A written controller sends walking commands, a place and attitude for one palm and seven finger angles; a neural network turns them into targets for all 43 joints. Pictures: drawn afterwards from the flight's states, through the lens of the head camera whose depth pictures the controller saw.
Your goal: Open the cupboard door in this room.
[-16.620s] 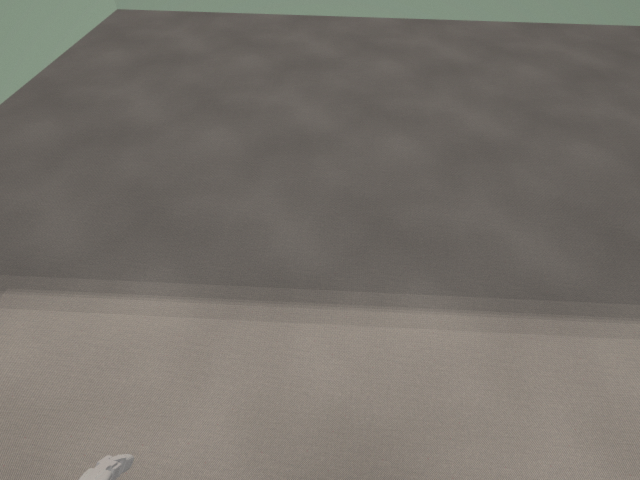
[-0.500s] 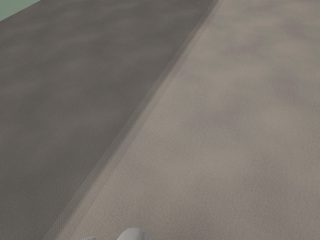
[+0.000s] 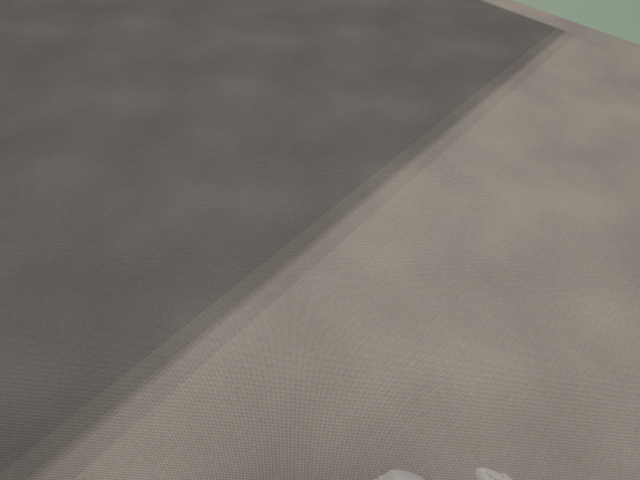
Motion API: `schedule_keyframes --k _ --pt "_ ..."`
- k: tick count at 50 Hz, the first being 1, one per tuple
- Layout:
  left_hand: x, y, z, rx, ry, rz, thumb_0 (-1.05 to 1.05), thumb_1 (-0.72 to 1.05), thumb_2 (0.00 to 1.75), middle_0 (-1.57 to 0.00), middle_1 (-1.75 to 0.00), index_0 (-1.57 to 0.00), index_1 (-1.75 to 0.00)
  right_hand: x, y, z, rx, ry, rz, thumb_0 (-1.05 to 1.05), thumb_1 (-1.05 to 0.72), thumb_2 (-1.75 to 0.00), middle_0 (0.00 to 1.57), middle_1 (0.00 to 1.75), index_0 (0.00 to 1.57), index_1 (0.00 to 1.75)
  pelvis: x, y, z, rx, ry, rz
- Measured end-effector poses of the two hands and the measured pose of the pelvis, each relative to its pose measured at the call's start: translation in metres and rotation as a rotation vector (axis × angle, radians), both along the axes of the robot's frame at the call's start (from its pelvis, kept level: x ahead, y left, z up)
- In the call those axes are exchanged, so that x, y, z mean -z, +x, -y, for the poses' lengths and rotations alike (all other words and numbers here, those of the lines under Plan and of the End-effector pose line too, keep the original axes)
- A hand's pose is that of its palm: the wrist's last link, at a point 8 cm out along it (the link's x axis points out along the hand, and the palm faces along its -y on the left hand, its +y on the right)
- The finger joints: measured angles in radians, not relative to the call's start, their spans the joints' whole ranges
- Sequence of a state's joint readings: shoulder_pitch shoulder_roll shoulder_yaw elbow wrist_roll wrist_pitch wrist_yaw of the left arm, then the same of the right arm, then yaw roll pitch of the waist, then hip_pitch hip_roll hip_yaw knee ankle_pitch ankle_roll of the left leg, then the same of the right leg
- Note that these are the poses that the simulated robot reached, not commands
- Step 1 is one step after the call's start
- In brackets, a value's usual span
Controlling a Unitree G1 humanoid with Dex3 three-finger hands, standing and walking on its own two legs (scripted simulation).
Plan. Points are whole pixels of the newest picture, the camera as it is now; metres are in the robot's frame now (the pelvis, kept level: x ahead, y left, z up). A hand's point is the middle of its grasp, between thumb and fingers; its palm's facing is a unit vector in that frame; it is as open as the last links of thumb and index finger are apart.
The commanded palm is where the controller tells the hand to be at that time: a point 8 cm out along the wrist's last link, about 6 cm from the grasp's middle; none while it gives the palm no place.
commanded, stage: turn or walk to find it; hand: left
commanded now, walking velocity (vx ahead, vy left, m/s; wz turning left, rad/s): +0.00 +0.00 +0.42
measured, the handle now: out of the picture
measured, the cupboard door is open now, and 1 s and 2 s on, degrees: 0 0 0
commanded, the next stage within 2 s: none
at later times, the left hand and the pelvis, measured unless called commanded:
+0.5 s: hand out of the picture +0.02 +0.13 -0.14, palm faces +0.21 -0.93 -0.28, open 7.3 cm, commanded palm none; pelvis -0.02 -0.07 +0.00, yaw +13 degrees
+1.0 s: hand out of the picture -0.11 +0.19 -0.18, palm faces +0.47 -0.85 -0.23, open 7.4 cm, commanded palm none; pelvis -0.05 -0.02 +0.00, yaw +25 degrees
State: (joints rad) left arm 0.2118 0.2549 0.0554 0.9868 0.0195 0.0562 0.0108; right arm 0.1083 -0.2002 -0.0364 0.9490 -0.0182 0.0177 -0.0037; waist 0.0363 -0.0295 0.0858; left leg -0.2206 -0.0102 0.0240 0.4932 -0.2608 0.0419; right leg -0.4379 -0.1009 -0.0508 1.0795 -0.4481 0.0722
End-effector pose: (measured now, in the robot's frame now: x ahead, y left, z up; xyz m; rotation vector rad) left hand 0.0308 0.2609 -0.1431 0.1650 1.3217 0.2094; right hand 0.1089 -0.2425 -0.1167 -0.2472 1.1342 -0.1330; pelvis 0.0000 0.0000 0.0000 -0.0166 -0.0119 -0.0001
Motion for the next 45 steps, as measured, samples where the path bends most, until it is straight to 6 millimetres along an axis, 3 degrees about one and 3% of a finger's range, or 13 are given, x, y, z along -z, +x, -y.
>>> schedule_keyframes --k 7,12,15,23,30,34,40,45 --pt "-0.013 0.029 0.012 0.003 0.022 0.107 0.01 0.91 0.89 -0.2 -0.3 -0.2 -0.3 0.011 -0.025 0.004 0.0 0.042 -0.058 0.0 -0.9 -0.9 0.2 0.3 0.2 0.3 -0.001 -0.005 0.012 -0.051 0.009 -0.005" --pt "-0.021 0.041 0.035 0.008 0.046 0.17 0.01 0.91 0.89 -0.2 -0.3 -0.2 -0.3 0.029 -0.049 0.026 0.011 0.07 -0.129 0.0 -0.9 -0.9 0.2 0.3 0.2 0.3 0.005 -0.01 0.034 -0.09 0.028 -0.012" --pt "-0.024 0.037 0.052 0.003 0.069 0.198 0.01 0.91 0.89 -0.2 -0.3 -0.2 -0.3 0.044 -0.059 0.044 0.014 0.085 -0.164 0.0 -0.9 -0.9 0.2 0.3 0.2 0.3 0.01 -0.013 0.049 -0.118 0.031 -0.007" --pt "-0.035 -0.016 0.08 -0.099 0.071 0.137 0.01 0.91 0.89 -0.2 -0.3 -0.21 -0.3 0.039 -0.061 0.072 -0.043 0.075 -0.225 0.01 -0.91 -0.9 0.2 0.3 0.19 0.3 -0.002 -0.017 0.067 -0.205 0.063 -0.002" --pt "-0.025 -0.066 0.087 -0.211 0.044 0.078 0.01 0.91 0.89 -0.2 -0.3 -0.21 -0.3 0.031 -0.044 0.07 -0.136 0.032 -0.252 0.01 -0.91 -0.9 0.2 0.3 0.19 0.3 -0.003 -0.021 0.067 -0.276 0.058 -0.012" --pt "-0.015 -0.103 0.082 -0.275 0.022 0.029 0.01 0.91 0.89 -0.2 -0.3 -0.21 -0.3 0.026 -0.018 0.051 -0.21 0.009 -0.213 0.01 -0.91 -0.9 0.2 0.3 0.19 0.3 0.0 -0.028 0.059 -0.313 0.048 -0.015" --pt "0.014 -0.16 0.059 -0.38 -0.015 -0.04 0.01 0.91 0.89 -0.2 -0.3 -0.21 -0.3 0.018 0.025 -0.001 -0.331 -0.017 -0.065 0.01 -0.91 -0.9 0.2 0.3 0.19 0.3 0.014 -0.042 0.035 -0.373 0.02 -0.007" --pt "0.012 -0.177 0.042 -0.426 -0.02 -0.066 0.01 0.91 0.89 -0.2 -0.3 -0.2 -0.3 0.001 0.033 -0.033 -0.393 -0.015 -0.005 0.0 -0.91 -0.9 0.2 0.3 0.19 0.3 0.006 -0.049 0.024 -0.401 0.005 0.005"
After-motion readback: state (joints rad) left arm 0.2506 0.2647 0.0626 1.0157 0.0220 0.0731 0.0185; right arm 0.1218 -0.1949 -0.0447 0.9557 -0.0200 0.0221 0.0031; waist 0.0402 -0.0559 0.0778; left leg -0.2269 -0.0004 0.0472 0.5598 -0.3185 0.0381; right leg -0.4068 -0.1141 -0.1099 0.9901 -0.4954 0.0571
